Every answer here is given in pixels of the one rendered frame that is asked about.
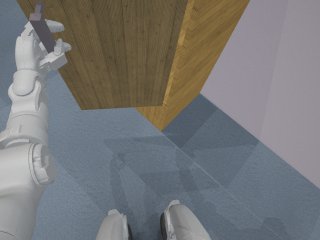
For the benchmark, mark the robot left upper arm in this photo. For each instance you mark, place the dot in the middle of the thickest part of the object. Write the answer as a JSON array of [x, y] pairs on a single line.
[[25, 171]]

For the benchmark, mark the left robot hand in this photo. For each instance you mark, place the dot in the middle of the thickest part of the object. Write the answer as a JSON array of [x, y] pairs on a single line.
[[29, 55]]

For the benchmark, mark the robot right shin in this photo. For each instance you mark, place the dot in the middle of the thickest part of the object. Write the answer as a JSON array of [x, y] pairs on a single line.
[[171, 236]]

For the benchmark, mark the handle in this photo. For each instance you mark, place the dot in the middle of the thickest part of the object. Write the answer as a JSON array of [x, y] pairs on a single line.
[[41, 28]]

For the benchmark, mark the cupboard door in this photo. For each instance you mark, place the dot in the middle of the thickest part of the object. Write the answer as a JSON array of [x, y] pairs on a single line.
[[122, 50]]

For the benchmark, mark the robot right thigh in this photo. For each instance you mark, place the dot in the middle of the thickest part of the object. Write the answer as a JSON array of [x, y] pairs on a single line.
[[180, 220]]

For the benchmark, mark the robot left forearm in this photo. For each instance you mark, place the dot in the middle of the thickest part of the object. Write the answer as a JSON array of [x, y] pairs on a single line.
[[28, 120]]

